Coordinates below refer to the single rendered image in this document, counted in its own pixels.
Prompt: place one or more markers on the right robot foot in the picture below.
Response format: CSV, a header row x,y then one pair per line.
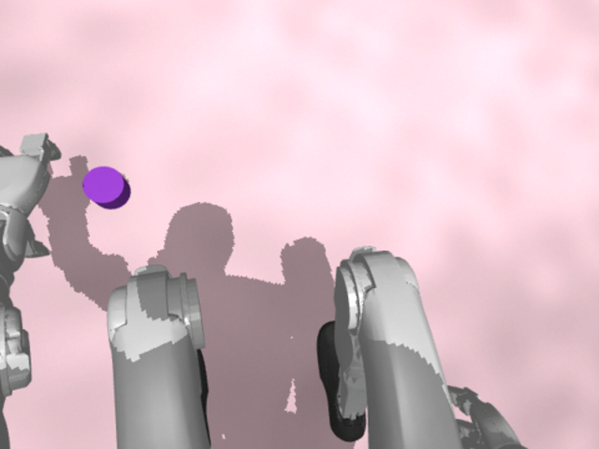
x,y
344,428

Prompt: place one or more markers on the right robot hand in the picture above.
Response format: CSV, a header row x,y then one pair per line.
x,y
489,429

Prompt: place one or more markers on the left robot hand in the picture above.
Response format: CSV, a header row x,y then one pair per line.
x,y
24,180

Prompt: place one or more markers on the tin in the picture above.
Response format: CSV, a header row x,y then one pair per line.
x,y
106,187

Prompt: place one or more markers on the left robot arm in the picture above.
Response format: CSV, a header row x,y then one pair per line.
x,y
15,358

